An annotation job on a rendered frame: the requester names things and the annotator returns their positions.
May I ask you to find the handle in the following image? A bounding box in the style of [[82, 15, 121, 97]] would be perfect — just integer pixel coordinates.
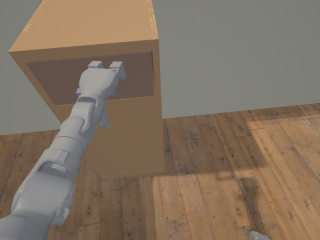
[[76, 88, 116, 97]]

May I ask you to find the robot left forearm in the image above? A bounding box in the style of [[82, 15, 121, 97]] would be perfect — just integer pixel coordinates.
[[11, 93, 106, 213]]

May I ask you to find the left robot hand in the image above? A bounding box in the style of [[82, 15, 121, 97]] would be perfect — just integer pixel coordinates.
[[79, 61, 126, 128]]

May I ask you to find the drawer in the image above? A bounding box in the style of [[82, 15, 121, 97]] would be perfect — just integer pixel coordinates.
[[26, 51, 155, 105]]

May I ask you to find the cabinet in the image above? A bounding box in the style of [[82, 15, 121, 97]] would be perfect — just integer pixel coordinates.
[[8, 0, 165, 180]]

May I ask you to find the left robot upper arm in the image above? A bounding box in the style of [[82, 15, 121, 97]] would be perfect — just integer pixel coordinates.
[[0, 170, 77, 240]]

